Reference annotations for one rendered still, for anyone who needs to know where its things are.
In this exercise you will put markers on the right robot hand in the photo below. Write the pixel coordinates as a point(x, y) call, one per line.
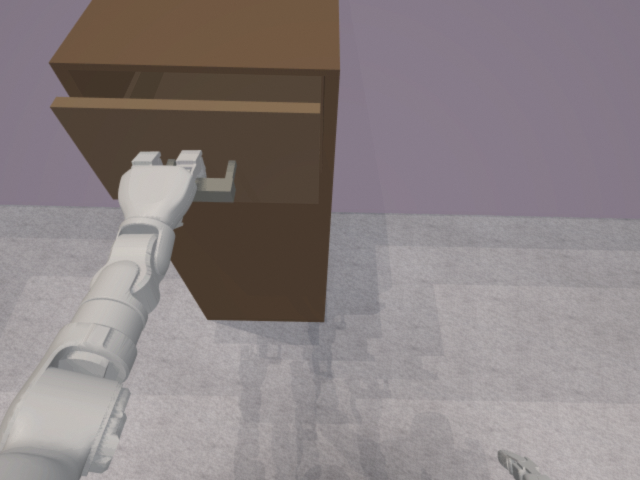
point(521, 468)

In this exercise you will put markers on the cabinet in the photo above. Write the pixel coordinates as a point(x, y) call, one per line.
point(240, 261)

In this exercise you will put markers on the handle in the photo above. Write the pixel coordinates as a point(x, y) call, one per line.
point(215, 189)

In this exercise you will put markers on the left robot hand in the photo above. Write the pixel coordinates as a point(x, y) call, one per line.
point(165, 193)

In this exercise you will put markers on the drawer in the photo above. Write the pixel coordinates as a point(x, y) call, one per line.
point(269, 124)

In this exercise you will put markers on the left robot forearm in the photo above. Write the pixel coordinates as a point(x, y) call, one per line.
point(101, 338)

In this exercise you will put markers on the robot left upper arm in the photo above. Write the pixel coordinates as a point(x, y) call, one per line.
point(69, 425)

